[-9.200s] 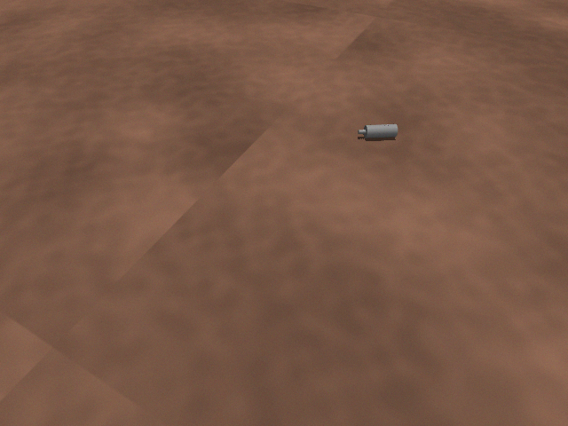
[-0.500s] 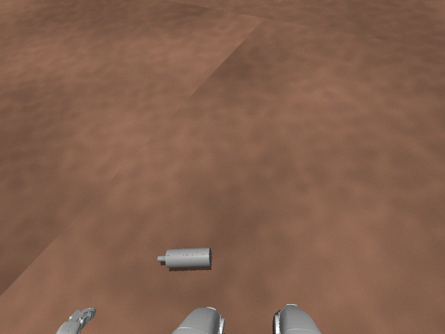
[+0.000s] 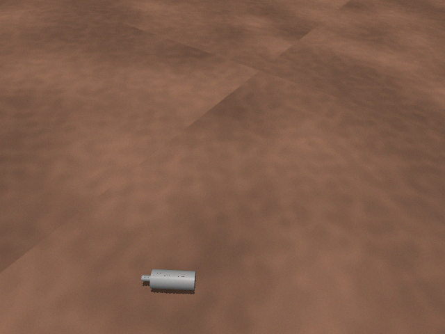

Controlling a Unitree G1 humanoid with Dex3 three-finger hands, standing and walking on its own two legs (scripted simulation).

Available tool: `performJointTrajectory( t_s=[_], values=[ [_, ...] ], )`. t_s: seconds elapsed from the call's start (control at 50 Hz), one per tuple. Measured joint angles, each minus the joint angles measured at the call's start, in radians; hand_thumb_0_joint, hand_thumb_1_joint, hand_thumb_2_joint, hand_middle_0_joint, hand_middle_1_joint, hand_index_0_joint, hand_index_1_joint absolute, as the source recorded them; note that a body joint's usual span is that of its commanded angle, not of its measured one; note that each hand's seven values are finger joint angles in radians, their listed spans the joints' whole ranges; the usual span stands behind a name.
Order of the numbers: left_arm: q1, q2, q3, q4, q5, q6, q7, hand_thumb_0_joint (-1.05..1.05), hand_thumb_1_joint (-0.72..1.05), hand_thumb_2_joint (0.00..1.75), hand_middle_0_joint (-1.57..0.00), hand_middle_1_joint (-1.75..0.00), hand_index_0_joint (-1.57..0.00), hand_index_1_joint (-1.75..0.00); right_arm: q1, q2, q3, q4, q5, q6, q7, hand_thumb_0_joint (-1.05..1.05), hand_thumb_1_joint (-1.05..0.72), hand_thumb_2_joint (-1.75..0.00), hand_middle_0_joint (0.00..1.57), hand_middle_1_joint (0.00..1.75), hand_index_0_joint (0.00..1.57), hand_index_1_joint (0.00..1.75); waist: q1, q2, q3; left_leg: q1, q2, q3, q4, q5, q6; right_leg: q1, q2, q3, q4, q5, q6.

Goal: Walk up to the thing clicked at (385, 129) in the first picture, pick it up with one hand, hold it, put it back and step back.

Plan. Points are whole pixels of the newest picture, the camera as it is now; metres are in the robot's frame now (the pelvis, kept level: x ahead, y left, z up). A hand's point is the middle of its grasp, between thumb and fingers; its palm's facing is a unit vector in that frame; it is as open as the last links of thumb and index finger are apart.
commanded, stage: walk up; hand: left
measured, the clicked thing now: (168, 279) +0.52 +0.21 -0.73
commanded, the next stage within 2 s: none
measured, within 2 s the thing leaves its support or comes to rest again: neither
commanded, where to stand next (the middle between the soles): +0.08 -0.02 m, yaw -5 degrees
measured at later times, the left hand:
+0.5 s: hand out of the picture +0.17 +0.25 -0.14, palm faces -0.10 -0.90 -0.42, open 7.4 cm
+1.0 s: hand out of the picture +0.08 +0.25 -0.16, palm faces -0.13 -0.91 -0.39, open 7.4 cm
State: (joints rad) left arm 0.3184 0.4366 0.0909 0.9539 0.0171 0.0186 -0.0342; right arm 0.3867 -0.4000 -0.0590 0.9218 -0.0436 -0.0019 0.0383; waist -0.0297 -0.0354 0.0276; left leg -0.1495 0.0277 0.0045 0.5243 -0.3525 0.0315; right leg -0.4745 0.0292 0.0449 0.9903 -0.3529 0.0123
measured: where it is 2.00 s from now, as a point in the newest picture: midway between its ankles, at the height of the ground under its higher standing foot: outside the picture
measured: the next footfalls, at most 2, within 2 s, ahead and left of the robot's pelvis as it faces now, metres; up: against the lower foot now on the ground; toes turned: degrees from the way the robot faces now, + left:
right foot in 0.16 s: +0.11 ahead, -0.15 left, +0.00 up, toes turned -4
left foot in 0.54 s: +0.21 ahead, +0.11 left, +0.00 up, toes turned -4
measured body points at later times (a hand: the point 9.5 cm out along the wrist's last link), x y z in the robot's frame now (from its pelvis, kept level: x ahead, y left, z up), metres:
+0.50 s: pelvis +0.07 -0.02 -0.01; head +0.11 -0.04 +0.43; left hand +0.18 +0.29 -0.11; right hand +0.14 -0.33 -0.14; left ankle +0.17 +0.12 -0.72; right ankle +0.07 -0.15 -0.74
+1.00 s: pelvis +0.03 -0.01 -0.01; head +0.03 -0.02 +0.44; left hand +0.09 +0.30 -0.13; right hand +0.07 -0.34 -0.13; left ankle +0.13 +0.12 -0.72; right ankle -0.03 -0.11 -0.74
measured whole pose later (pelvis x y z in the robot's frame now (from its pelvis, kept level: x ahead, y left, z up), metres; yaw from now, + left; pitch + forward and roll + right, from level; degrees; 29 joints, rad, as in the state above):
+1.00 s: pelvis +0.03 -0.01 -0.01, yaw -9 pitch -3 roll +1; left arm 0.31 0.36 0.05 0.99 0.04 0.02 -0.01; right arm 0.22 -0.40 -0.04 0.92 -0.01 0.03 0.01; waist 0.04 0.01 0.06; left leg -0.42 0.00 -0.05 0.74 -0.35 0.01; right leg -0.15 0.02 0.04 0.64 -0.43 -0.03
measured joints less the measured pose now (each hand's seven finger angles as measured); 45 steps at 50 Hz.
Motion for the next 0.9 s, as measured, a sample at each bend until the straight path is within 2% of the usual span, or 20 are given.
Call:
performJointTrajectory(
  t_s=[0.06,0.14,0.16,0.18,0.2,0.26,0.32,0.38,0.46,0.5,0.54,0.58,0.6,0.62,0.66,0.72,0.78,0.84,0.86,0.9],
  values=[
    [0.015,-0.002,-0.012,0.006,0.006,-0.004,-0.017,0.01,0.91,0.9,-0.21,-0.3,-0.2,-0.3,-0.006,-0.016,-0.004,-0.029,0.007,-0.029,-0.004,0.01,-0.9,-0.9,0.2,0.3,0.21,0.3,0.0,-0.003,0.016,0.019,0.004,0.019,-0.023,0.003,-0.005,0.057,-0.015,-0.008,-0.133,-0.014,-0.004],
    [-0.004,-0.011,-0.028,-0.012,0.006,-0.028,-0.026,0.01,0.91,0.9,-0.21,-0.3,-0.2,-0.3,-0.014,-0.04,-0.004,-0.063,0.011,-0.039,-0.001,0.01,-0.9,-0.9,0.2,0.3,0.21,0.3,0.003,0.01,0.045,0.034,0.022,0.041,0.01,-0.037,-0.031,0.12,-0.041,-0.037,-0.317,-0.034,-0.027],
    [-0.01,-0.015,-0.03,-0.021,0.004,-0.04,-0.025,0.01,0.91,0.9,-0.21,-0.3,-0.2,-0.3,-0.015,-0.047,-0.004,-0.07,0.012,-0.035,0.0,0.01,-0.9,-0.9,0.2,0.3,0.21,0.3,0.005,0.02,0.053,0.033,0.032,0.043,0.038,-0.058,-0.039,0.146,-0.039,-0.048,-0.378,0.01,-0.031],
    [-0.02,-0.023,-0.032,-0.03,0.003,-0.056,-0.022,0.01,0.91,0.9,-0.21,-0.3,-0.2,-0.3,-0.018,-0.054,-0.004,-0.075,0.014,-0.029,-0.001,0.01,-0.9,-0.9,0.2,0.3,0.21,0.3,0.004,0.043,0.065,0.023,0.051,0.034,0.092,-0.086,-0.031,0.167,-0.026,-0.062,-0.409,0.108,-0.028],
    [-0.029,-0.031,-0.033,-0.041,0.004,-0.071,-0.017,0.01,0.91,0.9,-0.21,-0.3,-0.2,-0.3,-0.023,-0.056,-0.004,-0.075,0.02,-0.02,-0.004,0.01,-0.9,-0.9,0.2,0.3,0.21,0.3,0.002,0.067,0.076,-0.005,0.069,0.012,0.178,-0.097,-0.012,0.178,-0.01,-0.078,-0.401,0.124,-0.028],
    [-0.034,-0.044,-0.044,-0.074,-0.001,-0.093,-0.004,0.01,0.91,0.9,-0.21,-0.3,-0.2,-0.3,-0.048,-0.033,0.009,-0.067,0.03,0.009,-0.012,0.01,-0.9,-0.9,0.2,0.3,0.21,0.3,0.027,0.06,0.073,-0.119,0.01,-0.043,0.433,-0.17,0.006,0.202,-0.016,-0.063,-0.381,0.079,-0.037],
    [-0.028,-0.061,-0.062,-0.094,-0.012,-0.097,0.004,0.0,0.91,0.9,-0.21,-0.3,-0.2,-0.3,-0.074,-0.027,0.016,-0.082,0.038,0.005,-0.011,0.01,-0.9,-0.9,0.2,0.3,0.21,0.3,0.035,0.073,0.072,-0.224,-0.008,-0.055,0.52,-0.135,0.006,0.25,-0.025,-0.049,-0.432,0.085,-0.037],
    [-0.028,-0.067,-0.076,-0.098,-0.013,-0.098,0.018,0.0,0.9,0.89,-0.21,-0.3,-0.21,-0.3,-0.107,-0.025,0.017,-0.094,0.043,0.0,-0.014,0.01,-0.9,-0.9,0.2,0.3,0.21,0.3,0.037,0.098,0.081,-0.294,0.01,-0.06,0.464,-0.069,-0.011,0.273,-0.023,-0.038,-0.453,0.086,-0.031],
    [-0.062,-0.063,-0.085,-0.099,-0.018,-0.078,0.036,0.0,0.9,0.9,-0.21,-0.3,-0.21,-0.3,-0.159,-0.01,0.018,-0.078,0.056,0.008,-0.024,0.01,-0.91,-0.9,0.2,0.3,0.21,0.3,0.038,0.11,0.113,-0.304,0.022,-0.052,0.307,0.022,-0.029,0.262,-0.022,-0.028,-0.412,0.058,-0.017],
    [-0.085,-0.053,-0.083,-0.11,-0.022,-0.058,0.04,0.0,0.9,0.9,-0.21,-0.3,-0.21,-0.3,-0.174,0.003,0.022,-0.069,0.056,0.013,-0.029,0.0,-0.91,-0.9,0.2,0.3,0.21,0.3,0.039,0.095,0.126,-0.285,0.01,-0.034,0.244,0.058,-0.03,0.236,-0.032,-0.025,-0.356,0.026,-0.009],
    [-0.107,-0.039,-0.081,-0.122,-0.029,-0.034,0.044,0.0,0.9,0.9,-0.21,-0.3,-0.21,-0.3,-0.177,0.011,0.024,-0.065,0.051,0.017,-0.031,0.0,-0.9,-0.9,0.2,0.3,0.21,0.3,0.036,0.077,0.129,-0.242,-0.008,-0.016,0.155,0.138,-0.026,0.197,-0.041,-0.023,-0.277,-0.019,0.003],
    [-0.152,-0.024,-0.071,-0.121,-0.04,-0.01,0.053,0.0,0.9,0.9,-0.21,-0.3,-0.2,-0.3,-0.197,0.031,0.022,-0.053,0.04,0.022,-0.035,0.0,-0.9,-0.9,0.2,0.3,0.21,0.3,0.036,0.029,0.158,-0.246,-0.036,0.003,0.166,0.129,-0.026,0.157,-0.066,-0.001,-0.198,-0.045,0.006],
    [-0.174,-0.02,-0.066,-0.122,-0.048,0.0,0.06,0.0,0.9,0.9,-0.21,-0.3,-0.2,-0.3,-0.209,0.037,0.025,-0.055,0.037,0.026,-0.033,0.0,-0.9,-0.9,0.2,0.3,0.21,0.3,0.041,0.013,0.176,-0.254,-0.037,0.013,0.178,0.124,-0.022,0.131,-0.055,0.024,-0.145,-0.07,-0.007],
    [-0.191,-0.019,-0.063,-0.124,-0.051,0.007,0.067,0.0,0.91,0.9,-0.21,-0.3,-0.2,-0.3,-0.219,0.04,0.028,-0.06,0.037,0.027,-0.031,0.0,-0.9,-0.9,0.2,0.3,0.21,0.3,0.039,0.009,0.192,-0.263,-0.031,0.012,0.186,0.124,-0.018,0.103,-0.028,0.043,-0.07,-0.136,-0.016],
    [-0.218,-0.017,-0.061,-0.122,-0.051,0.019,0.073,0.0,0.91,0.9,-0.21,-0.3,-0.2,-0.3,-0.235,0.045,0.028,-0.072,0.037,0.027,-0.03,0.01,-0.9,-0.9,0.2,0.3,0.21,0.3,0.025,0.01,0.211,-0.277,-0.018,0.001,0.178,0.141,-0.013,0.057,0.022,0.058,0.086,-0.217,-0.03],
    [-0.221,-0.015,-0.055,-0.116,-0.048,0.025,0.064,0.0,0.91,0.9,-0.21,-0.3,-0.2,-0.3,-0.249,0.046,0.026,-0.088,0.031,0.032,-0.036,0.01,-0.9,-0.9,0.2,0.3,0.21,0.3,0.02,-0.002,0.203,-0.301,-0.008,0.006,0.14,0.179,-0.013,0.028,0.048,0.065,0.195,-0.198,-0.043],
    [-0.187,-0.019,-0.05,-0.095,-0.036,0.021,0.048,0.0,0.91,0.9,-0.21,-0.3,-0.2,-0.3,-0.257,0.034,0.022,-0.093,0.022,0.027,-0.035,0.01,-0.9,-0.9,0.2,0.3,0.21,0.3,0.025,-0.009,0.176,-0.321,0.001,0.027,0.128,0.194,-0.008,0.084,0.028,0.052,0.098,-0.181,-0.033],
    [-0.132,-0.025,-0.044,-0.055,-0.02,0.013,0.034,0.0,0.91,0.9,-0.21,-0.3,-0.2,-0.3,-0.253,0.022,0.019,-0.096,0.01,0.025,-0.028,0.01,-0.9,-0.9,0.2,0.3,0.21,0.3,0.03,-0.011,0.131,-0.336,0.014,0.053,0.147,0.187,-0.008,0.192,-0.005,0.015,-0.129,-0.243,-0.024],
    [-0.114,-0.029,-0.041,-0.038,-0.014,0.009,0.031,0.0,0.91,0.9,-0.21,-0.3,-0.2,-0.3,-0.251,0.016,0.018,-0.095,0.008,0.028,-0.026,0.01,-0.9,-0.9,0.2,0.3,0.21,0.3,0.03,-0.003,0.118,-0.34,0.022,0.056,0.158,0.183,-0.012,0.232,-0.007,-0.001,-0.216,-0.216,-0.028],
    [-0.095,-0.061,-0.036,0.002,0.003,0.002,0.028,0.0,0.91,0.9,-0.21,-0.3,-0.2,-0.3,-0.238,-0.005,0.009,-0.076,0.009,0.037,-0.028,0.01,-0.9,-0.9,0.2,0.3,0.21,0.3,0.009,0.067,0.117,-0.332,0.047,0.0,0.19,0.142,-0.013,0.293,0.03,-0.05,-0.293,-0.113,-0.038]
  ],
)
